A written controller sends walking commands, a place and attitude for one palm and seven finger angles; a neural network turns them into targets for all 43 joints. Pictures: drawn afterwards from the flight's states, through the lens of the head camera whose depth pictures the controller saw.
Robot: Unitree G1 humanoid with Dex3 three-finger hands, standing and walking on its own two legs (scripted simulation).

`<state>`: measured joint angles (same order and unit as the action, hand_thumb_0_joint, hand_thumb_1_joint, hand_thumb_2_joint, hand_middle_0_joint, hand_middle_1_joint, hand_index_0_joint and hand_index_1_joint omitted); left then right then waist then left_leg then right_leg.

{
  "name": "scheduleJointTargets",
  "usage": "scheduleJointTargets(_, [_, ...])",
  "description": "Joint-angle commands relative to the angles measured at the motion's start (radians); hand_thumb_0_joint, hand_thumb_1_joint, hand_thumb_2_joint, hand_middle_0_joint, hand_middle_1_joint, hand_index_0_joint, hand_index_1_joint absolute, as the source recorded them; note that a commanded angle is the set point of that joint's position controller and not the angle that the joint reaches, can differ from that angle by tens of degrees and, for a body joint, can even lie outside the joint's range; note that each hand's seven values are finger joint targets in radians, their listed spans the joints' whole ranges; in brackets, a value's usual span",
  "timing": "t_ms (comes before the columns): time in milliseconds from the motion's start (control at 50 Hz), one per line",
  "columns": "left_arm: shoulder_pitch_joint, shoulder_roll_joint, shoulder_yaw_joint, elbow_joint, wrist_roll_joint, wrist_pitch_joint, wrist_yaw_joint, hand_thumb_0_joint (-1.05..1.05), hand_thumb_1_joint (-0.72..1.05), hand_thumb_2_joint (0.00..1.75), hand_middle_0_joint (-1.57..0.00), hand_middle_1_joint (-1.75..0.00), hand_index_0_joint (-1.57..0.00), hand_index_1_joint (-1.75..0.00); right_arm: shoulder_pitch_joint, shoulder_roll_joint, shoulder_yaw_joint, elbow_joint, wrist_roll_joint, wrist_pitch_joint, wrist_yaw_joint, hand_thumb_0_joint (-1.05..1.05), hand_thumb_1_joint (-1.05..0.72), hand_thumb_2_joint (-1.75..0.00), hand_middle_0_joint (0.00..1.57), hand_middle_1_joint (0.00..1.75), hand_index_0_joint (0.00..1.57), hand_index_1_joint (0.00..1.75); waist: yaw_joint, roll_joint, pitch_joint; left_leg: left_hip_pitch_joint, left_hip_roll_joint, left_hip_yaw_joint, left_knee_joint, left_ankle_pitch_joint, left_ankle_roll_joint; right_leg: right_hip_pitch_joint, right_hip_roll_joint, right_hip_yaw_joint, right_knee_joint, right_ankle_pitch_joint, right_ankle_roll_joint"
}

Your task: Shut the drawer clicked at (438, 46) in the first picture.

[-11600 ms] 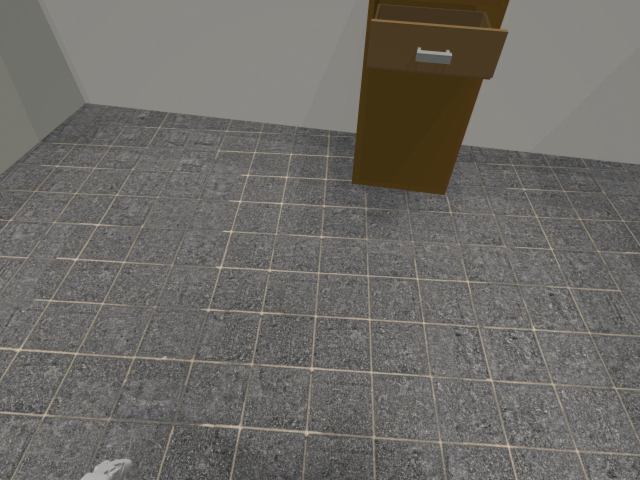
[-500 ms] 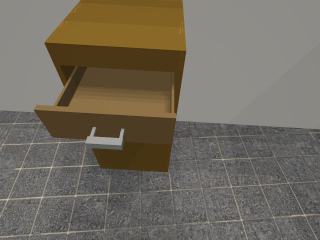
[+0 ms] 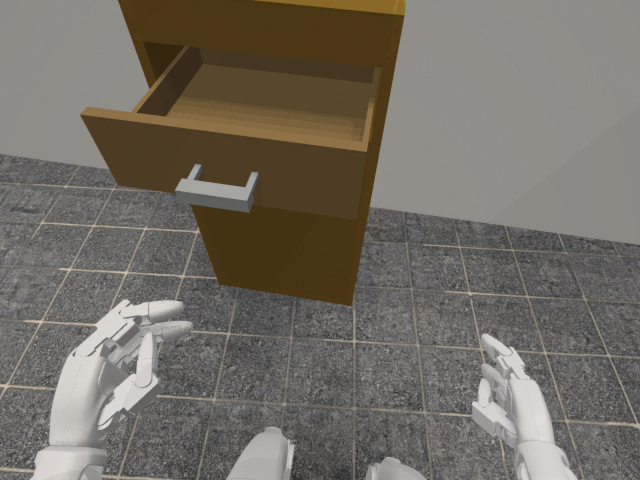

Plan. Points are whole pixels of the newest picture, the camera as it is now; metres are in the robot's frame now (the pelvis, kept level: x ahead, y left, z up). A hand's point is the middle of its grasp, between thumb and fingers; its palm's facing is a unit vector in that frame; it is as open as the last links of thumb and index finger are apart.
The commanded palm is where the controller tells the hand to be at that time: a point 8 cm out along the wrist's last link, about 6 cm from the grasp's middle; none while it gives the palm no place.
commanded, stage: raise the hand and make a fist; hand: left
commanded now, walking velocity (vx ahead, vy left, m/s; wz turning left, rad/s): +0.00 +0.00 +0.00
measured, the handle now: (220, 184) +0.48 +0.22 +0.07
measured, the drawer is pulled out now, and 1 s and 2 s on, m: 0.21 0.21 0.21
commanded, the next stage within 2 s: bring the fist close to the handle in 1.34 s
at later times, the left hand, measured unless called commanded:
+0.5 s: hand (172, 314) +0.26 +0.19 +0.10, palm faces -0.10 -1.00 -0.02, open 3.2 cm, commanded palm +0.24 +0.25 +0.12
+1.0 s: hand (161, 259) +0.28 +0.19 +0.17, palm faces -0.03 -1.00 -0.05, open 3.3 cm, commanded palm +0.25 +0.24 +0.17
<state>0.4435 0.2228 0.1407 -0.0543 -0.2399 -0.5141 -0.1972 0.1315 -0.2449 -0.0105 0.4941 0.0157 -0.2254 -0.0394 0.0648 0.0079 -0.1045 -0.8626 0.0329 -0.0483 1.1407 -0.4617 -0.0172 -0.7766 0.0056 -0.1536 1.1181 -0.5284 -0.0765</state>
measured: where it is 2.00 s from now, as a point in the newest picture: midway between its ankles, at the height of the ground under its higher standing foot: outside the picture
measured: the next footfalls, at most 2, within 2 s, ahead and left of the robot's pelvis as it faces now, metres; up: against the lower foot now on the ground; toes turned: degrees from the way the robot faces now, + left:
none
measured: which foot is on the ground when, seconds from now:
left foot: down 0.00-1.00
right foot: down 0.00-1.00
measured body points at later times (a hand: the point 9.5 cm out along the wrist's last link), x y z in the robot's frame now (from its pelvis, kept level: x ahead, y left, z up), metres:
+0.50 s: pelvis +0.04 +0.02 +0.04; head +0.09 +0.01 +0.49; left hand +0.25 +0.25 +0.11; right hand +0.17 -0.26 -0.04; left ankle +0.06 +0.13 -0.65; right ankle +0.02 -0.08 -0.65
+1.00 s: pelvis +0.04 +0.05 +0.06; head +0.05 +0.05 +0.51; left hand +0.27 +0.25 +0.18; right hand +0.22 -0.15 -0.01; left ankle +0.06 +0.13 -0.65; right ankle +0.02 -0.08 -0.65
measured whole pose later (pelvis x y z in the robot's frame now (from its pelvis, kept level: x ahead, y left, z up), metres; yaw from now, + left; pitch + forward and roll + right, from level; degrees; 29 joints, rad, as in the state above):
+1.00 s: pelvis +0.04 +0.05 +0.06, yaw -2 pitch +4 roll -2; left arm 0.33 0.20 0.04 -0.30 -0.19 -0.09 -0.10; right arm 0.24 -0.20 0.09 0.51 0.02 -0.18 -0.03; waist 0.03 0.04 -0.07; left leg -0.48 -0.02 0.01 0.80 -0.39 0.05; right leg -0.40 -0.01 -0.06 0.75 -0.41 0.01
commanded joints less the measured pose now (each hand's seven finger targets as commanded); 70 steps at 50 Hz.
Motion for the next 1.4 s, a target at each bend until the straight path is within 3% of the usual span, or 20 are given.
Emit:
scheduleJointTargets(0, [-0.305, 0.131, -0.066, -0.149, -0.032, -0.005, -0.127, 0.00, 0.90, 0.90, -0.78, -0.93, -0.78, -0.93, 0.039, -0.128, -0.008, -0.088, 0.034, -0.058, -0.047, 0.00, -0.90, -0.90, 0.20, 0.30, 0.20, 0.30, -0.173, -0.007, -0.056, 0.080, -0.021, 0.034, -0.135, -0.059, 0.060, 0.046, -0.013, 0.297, -0.425, -0.233, 0.068])
scheduleJointTargets(60, [-0.313, 0.212, 0.027, -0.011, -0.051, 0.194, -0.167, 0.00, 0.90, 0.90, -0.84, -0.99, -0.84, -0.99, 0.019, -0.138, 0.006, -0.108, 0.047, -0.035, -0.065, 0.00, -0.90, -0.90, 0.20, 0.30, 0.20, 0.30, -0.119, -0.055, -0.058, 0.052, -0.028, 0.035, -0.182, -0.045, 0.059, 0.152, -0.044, 0.336, -0.485, -0.283, 0.082])
scheduleJointTargets(120, [-0.298, 0.282, 0.192, 0.013, -0.105, 0.335, -0.119, 0.00, 0.90, 0.90, -0.90, -1.06, -0.90, -1.06, -0.010, -0.120, 0.013, -0.129, 0.045, -0.009, -0.067, 0.00, -0.90, -0.90, 0.20, 0.30, 0.20, 0.30, -0.042, -0.082, -0.135, 0.073, -0.037, 0.025, -0.214, 0.014, 0.043, 0.312, -0.097, 0.378, -0.517, -0.178, 0.107])
scheduleJointTargets(160, [-0.271, 0.265, 0.257, -0.042, -0.135, 0.341, -0.052, 0.00, 0.90, 0.90, -0.94, -1.10, -0.94, -1.10, -0.002, -0.099, 0.010, -0.125, 0.036, 0.000, -0.058, 0.00, -0.90, -0.90, 0.20, 0.30, 0.20, 0.30, -0.015, -0.101, -0.158, 0.097, -0.037, 0.017, -0.239, 0.074, 0.032, 0.372, -0.106, 0.362, -0.500, -0.011, 0.118])
scheduleJointTargets(220, [-0.201, 0.261, 0.320, -0.111, -0.127, 0.234, 0.007, 0.00, 0.90, 0.90, -1.00, -1.17, -1.00, -1.17, 0.030, -0.086, -0.007, -0.099, 0.028, -0.008, -0.034, 0.00, -0.90, -0.90, 0.20, 0.30, 0.20, 0.30, 0.005, -0.069, -0.203, 0.139, -0.037, 0.018, -0.278, 0.185, 0.023, 0.450, -0.092, 0.334, -0.437, 0.271, 0.120])
scheduleJointTargets(300, [-0.092, 0.160, 0.160, -0.152, -0.053, 0.112, -0.052, 0.00, 0.90, 0.90, -1.08, -1.25, -1.08, -1.25, 0.062, -0.097, -0.032, -0.083, 0.023, -0.039, -0.006, 0.00, -0.90, -0.90, 0.20, 0.30, 0.20, 0.30, -0.039, -0.036, -0.189, 0.236, -0.042, 0.037, -0.300, 0.298, 0.040, 0.418, -0.068, 0.278, -0.382, 0.579, 0.149])
scheduleJointTargets(380, [-0.078, 0.077, 0.043, -0.125, -0.090, 0.121, -0.153, 0.00, 0.90, 0.90, -1.16, -1.34, -1.16, -1.34, 0.080, -0.125, -0.043, -0.079, 0.036, -0.071, -0.017, 0.00, -0.90, -0.90, 0.20, 0.30, 0.20, 0.30, -0.088, -0.096, -0.100, 0.293, -0.044, 0.030, -0.319, 0.279, 0.052, 0.323, -0.043, 0.229, -0.429, 0.498, 0.140])
scheduleJointTargets(420, [-0.089, 0.113, 0.076, -0.188, -0.106, 0.125, -0.160, 0.00, 0.90, 0.90, -1.20, -1.38, -1.20, -1.38, 0.090, -0.135, -0.051, -0.074, 0.038, -0.088, -0.028, 0.00, -0.90, -0.90, 0.20, 0.30, 0.20, 0.30, -0.079, -0.058, -0.155, 0.351, -0.044, 0.032, -0.343, 0.285, 0.054, 0.329, -0.032, 0.199, -0.437, 0.442, 0.115])
scheduleJointTargets(500, [-0.146, 0.157, 0.110, -0.385, -0.063, 0.102, -0.054, 0.00, 0.90, 0.90, -1.28, -1.47, -1.28, -1.47, 0.088, -0.121, -0.039, -0.076, 0.020, -0.103, -0.027, 0.00, -0.90, -0.90, 0.20, 0.30, 0.20, 0.30, -0.058, 0.071, -0.234, 0.490, -0.034, 0.018, -0.384, 0.399, 0.055, 0.312, 0.007, 0.102, -0.370, 0.439, 0.061])
scheduleJointTargets(560, [-0.091, 0.086, 0.050, -0.415, -0.030, 0.098, 0.011, 0.00, 0.90, 0.90, -1.34, -1.53, -1.34, -1.53, 0.089, -0.103, -0.029, -0.078, 0.013, -0.095, -0.010, 0.00, -0.90, -0.90, 0.20, 0.30, 0.20, 0.30, -0.058, 0.113, -0.212, 0.534, -0.018, 0.001, -0.392, 0.488, 0.038, 0.282, 0.011, 0.073, -0.352, 0.437, 0.055])
scheduleJointTargets(640, [-0.090, 0.010, -0.072, -0.374, 0.008, 0.188, 0.011, 0.00, 0.90, 0.90, -1.40, -1.60, -1.40, -1.60, 0.073, -0.109, -0.014, -0.104, 0.017, -0.061, 0.006, 0.00, -0.90, -0.90, 0.20, 0.30, 0.20, 0.30, -0.078, 0.093, -0.124, 0.519, 0.000, -0.024, -0.423, 0.444, 0.028, 0.253, 0.016, 0.059, -0.372, 0.374, 0.059])
scheduleJointTargets(680, [-0.076, 0.009, -0.103, -0.354, 0.030, 0.261, 0.002, 0.00, 0.90, 0.90, -1.40, -1.60, -1.40, -1.60, 0.070, -0.115, -0.008, -0.120, 0.019, -0.042, 0.006, 0.00, -0.90, -0.90, 0.20, 0.30, 0.20, 0.30, -0.079, 0.019, -0.106, 0.509, 0.002, -0.034, -0.438, 0.426, 0.036, 0.274, 0.017, 0.060, -0.389, 0.372, 0.059])
scheduleJointTargets(760, [-0.136, 0.047, -0.076, -0.416, 0.044, 0.365, 0.016, 0.00, 0.90, 0.90, -1.40, -1.60, -1.40, -1.60, 0.045, -0.109, 0.011, -0.159, 0.022, -0.003, -0.003, 0.00, -0.90, -0.90, 0.20, 0.30, 0.20, 0.30, -0.060, 0.019, -0.102, 0.507, -0.003, -0.037, -0.482, 0.347, 0.028, 0.312, 0.014, 0.054, -0.409, 0.336, 0.055])
scheduleJointTargets(780, [-0.178, 0.084, -0.044, -0.434, 0.047, 0.373, 0.035, 0.00, 0.90, 0.90, -1.40, -1.60, -1.40, -1.60, 0.034, -0.110, 0.015, -0.158, 0.020, 0.004, -0.007, 0.00, -0.90, -0.90, 0.20, 0.30, 0.20, 0.30, -0.058, 0.002, -0.089, 0.503, -0.002, -0.037, -0.487, 0.330, 0.031, 0.322, 0.017, 0.057, -0.413, 0.329, 0.053])
scheduleJointTargets(860, [-0.246, 0.040, -0.051, -0.530, 0.041, 0.354, 0.097, 0.00, 0.90, 0.90, -1.40, -1.60, -1.40, -1.60, 0.024, -0.079, 0.031, -0.163, 0.016, -0.001, -0.005, 0.00, -0.90, -0.90, 0.20, 0.30, 0.20, 0.30, -0.045, 0.084, -0.131, 0.571, 0.005, -0.050, -0.510, 0.360, 0.007, 0.327, 0.015, 0.051, -0.417, 0.309, 0.047])
scheduleJointTargets(1020, [-0.191, -0.003, -0.118, -0.356, 0.048, 0.402, 0.063, 0.00, 0.90, 0.90, -1.40, -1.60, -1.40, -1.60, 0.025, -0.103, 0.025, -0.126, 0.027, -0.006, -0.001, 0.00, -0.90, -0.90, 0.20, 0.30, 0.20, 0.30, -0.062, 0.018, -0.043, 0.517, -0.004, -0.037, -0.540, 0.225, 0.019, 0.335, 0.014, 0.055, -0.471, 0.253, 0.051])
scheduleJointTargets(1080, [-0.242, 0.084, -0.035, -0.322, 0.048, 0.425, 0.063, 0.00, 0.90, 0.90, -1.40, -1.60, -1.40, -1.60, 0.009, -0.115, 0.024, -0.123, 0.026, 0.002, -0.015, 0.00, -0.90, -0.90, 0.20, 0.30, 0.20, 0.30, -0.057, -0.020, -0.015, 0.484, -0.016, -0.021, -0.552, 0.166, 0.032, 0.352, 0.012, 0.068, -0.503, 0.212, 0.052])
scheduleJointTargets(1200, [-0.269, 0.127, 0.083, -0.435, 0.003, 0.305, 0.108, 0.00, 0.90, 0.90, -1.40, -1.60, -1.40, -1.60, 0.007, -0.089, 0.022, -0.109, 0.018, -0.032, -0.014, 0.00, -0.90, -0.90, 0.20, 0.30, 0.20, 0.30, -0.028, 0.055, -0.135, 0.549, -0.023, 0.015, -0.536, 0.271, 0.031, 0.420, 0.011, 0.088, -0.504, 0.287, 0.046])
scheduleJointTargets(1300, [-0.262, 0.084, 0.017, -0.280, -0.010, 0.277, 0.046, 0.00, 0.90, 0.90, -1.40, -1.60, -1.40, -1.60, 0.025, -0.112, 0.016, -0.068, 0.021, -0.060, -0.007, 0.00, -0.90, -0.90, 0.20, 0.30, 0.20, 0.30, -0.074, 0.031, -0.027, 0.503, -0.031, 0.026, -0.512, 0.245, 0.039, 0.378, 0.009, 0.105, -0.532, 0.305, 0.056])
scheduleJointTargets(1380, [-0.248, 0.127, 0.045, -0.166, -0.031, 0.336, -0.032, 0.00, 0.90, 0.90, -1.40, -1.60, -1.40, -1.60, 0.034, -0.130, 0.008, -0.068, 0.033, -0.060, -0.022, 0.00, -0.90, -0.90, 0.20, 0.30, 0.20, 0.30, -0.069, -0.065, 0.007, 0.452, -0.044, 0.038, -0.498, 0.211, 0.048, 0.398, -0.006, 0.162, -0.592, 0.264, 0.072])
